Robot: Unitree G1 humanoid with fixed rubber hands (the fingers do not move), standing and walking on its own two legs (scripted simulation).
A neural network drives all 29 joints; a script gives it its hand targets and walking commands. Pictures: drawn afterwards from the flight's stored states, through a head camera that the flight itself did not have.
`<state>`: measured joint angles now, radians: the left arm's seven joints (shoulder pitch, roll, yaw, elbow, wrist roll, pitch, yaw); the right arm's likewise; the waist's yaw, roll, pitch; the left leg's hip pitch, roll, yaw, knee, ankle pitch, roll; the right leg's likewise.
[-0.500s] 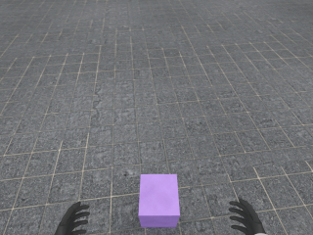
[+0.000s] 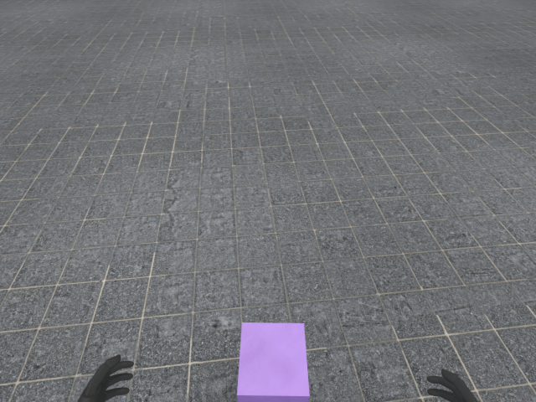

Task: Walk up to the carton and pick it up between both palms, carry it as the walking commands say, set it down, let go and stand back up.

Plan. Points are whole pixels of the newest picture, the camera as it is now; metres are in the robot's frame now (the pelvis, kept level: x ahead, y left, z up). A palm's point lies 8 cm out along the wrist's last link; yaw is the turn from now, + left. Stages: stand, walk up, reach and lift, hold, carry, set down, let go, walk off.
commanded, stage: stand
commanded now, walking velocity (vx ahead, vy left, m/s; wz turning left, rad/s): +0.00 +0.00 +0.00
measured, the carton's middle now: (272, 372) +0.42 -0.01 -0.64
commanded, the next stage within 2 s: none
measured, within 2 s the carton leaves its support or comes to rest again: neither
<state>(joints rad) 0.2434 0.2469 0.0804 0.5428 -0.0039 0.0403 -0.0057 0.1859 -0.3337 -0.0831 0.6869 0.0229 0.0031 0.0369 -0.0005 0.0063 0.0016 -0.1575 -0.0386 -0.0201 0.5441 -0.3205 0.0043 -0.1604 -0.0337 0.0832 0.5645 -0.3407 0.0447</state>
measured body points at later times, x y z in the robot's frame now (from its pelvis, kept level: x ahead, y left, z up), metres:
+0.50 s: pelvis +0.00 +0.00 +0.00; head -0.03 -0.01 +0.45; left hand +0.15 +0.27 -0.07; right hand +0.15 -0.29 -0.08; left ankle -0.01 +0.11 -0.73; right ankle -0.02 -0.15 -0.73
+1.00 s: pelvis -0.01 +0.00 +0.00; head -0.05 +0.00 +0.45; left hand +0.13 +0.27 -0.07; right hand +0.13 -0.30 -0.08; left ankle -0.01 +0.11 -0.73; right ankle -0.02 -0.15 -0.73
